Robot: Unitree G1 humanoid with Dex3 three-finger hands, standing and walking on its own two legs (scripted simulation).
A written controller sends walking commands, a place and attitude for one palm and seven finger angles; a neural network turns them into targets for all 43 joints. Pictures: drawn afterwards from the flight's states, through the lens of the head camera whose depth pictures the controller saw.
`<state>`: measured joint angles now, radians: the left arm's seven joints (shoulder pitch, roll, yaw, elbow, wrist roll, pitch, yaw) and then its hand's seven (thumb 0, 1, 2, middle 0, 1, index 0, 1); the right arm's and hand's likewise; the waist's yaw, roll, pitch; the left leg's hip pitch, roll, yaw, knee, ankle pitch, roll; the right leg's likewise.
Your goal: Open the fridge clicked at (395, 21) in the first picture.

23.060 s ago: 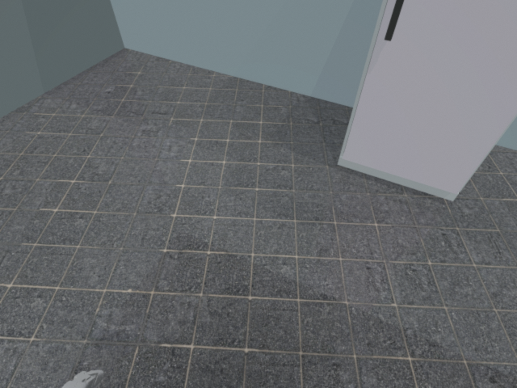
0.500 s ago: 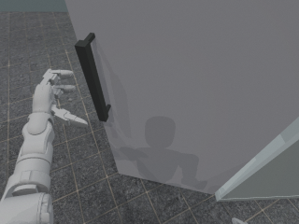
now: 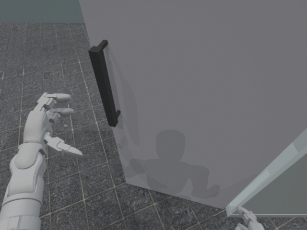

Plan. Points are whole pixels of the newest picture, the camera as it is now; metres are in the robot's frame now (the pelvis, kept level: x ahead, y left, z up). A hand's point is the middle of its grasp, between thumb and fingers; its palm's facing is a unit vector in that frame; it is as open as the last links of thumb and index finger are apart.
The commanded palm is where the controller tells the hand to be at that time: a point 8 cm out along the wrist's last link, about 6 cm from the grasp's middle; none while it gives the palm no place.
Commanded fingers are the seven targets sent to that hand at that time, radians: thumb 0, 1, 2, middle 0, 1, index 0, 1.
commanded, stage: slip the hand off the handle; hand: left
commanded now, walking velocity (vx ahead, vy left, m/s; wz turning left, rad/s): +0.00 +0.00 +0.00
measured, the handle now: (109, 88) +0.45 +0.16 +0.13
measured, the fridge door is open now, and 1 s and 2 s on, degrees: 75 75 75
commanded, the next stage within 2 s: draw the hand back to the body in 0.22 s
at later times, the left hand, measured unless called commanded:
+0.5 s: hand (55, 140) +0.28 +0.24 +0.13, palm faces -0.03 -1.00 -0.03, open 14.7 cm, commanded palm +0.23 +0.30 +0.13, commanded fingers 0.00 -0.55 0.20 -0.25 -1.15 -0.25 -1.15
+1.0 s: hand (30, 155) +0.23 +0.27 +0.14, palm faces +0.34 -0.91 -0.25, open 13.9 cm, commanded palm +0.18 +0.30 +0.16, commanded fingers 0.00 -0.04 0.44 -0.23 -0.85 -0.23 -0.85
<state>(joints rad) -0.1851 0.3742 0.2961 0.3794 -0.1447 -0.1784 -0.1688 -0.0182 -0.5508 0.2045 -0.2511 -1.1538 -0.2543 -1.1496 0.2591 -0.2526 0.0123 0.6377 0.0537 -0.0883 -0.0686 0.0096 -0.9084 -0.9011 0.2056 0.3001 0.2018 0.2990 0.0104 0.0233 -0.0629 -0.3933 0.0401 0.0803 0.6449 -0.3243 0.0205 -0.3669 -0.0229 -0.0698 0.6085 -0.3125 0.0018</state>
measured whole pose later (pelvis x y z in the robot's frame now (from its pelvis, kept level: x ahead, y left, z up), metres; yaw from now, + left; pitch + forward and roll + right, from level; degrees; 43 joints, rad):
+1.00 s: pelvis +0.00 +0.00 +0.01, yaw +1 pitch -2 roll -1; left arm 0.22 0.35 0.33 -0.14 -0.16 -0.05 -0.05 -0.02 -0.36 0.30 -0.24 -1.04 -0.25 -1.04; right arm 0.21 -0.24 0.05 0.64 0.03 -0.24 -0.09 0.01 -0.91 -0.90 0.21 0.30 0.20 0.30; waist 0.06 0.04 0.00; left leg -0.21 0.03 0.07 0.51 -0.26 0.02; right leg -0.17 -0.03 -0.08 0.47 -0.25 0.00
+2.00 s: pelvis +0.01 -0.01 +0.02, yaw +1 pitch -5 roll +0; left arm 0.42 0.35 0.35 -0.36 -0.09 -0.06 0.11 0.01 0.89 0.90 -0.21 -0.31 -0.21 -0.30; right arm 0.19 -0.22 0.02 0.67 0.00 -0.12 -0.08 0.01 -0.91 -0.90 0.21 0.30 0.20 0.30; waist 0.08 0.05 0.03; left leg -0.07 0.02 0.07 0.40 -0.23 0.01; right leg -0.04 -0.02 -0.08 0.37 -0.23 0.00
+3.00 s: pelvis -0.08 +0.02 -0.01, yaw +4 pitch -1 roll -2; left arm 0.49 0.44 0.48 -0.51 -0.01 -0.28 0.13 0.01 0.89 0.90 -0.21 -0.31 -0.21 -0.30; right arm 0.24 -0.20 0.00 0.58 -0.01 -0.13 -0.08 0.01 -0.91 -0.90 0.21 0.30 0.20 0.30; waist 0.01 -0.01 0.06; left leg -0.45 -0.01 0.03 0.66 -0.20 0.07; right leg -0.37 0.04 0.05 0.62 -0.23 0.03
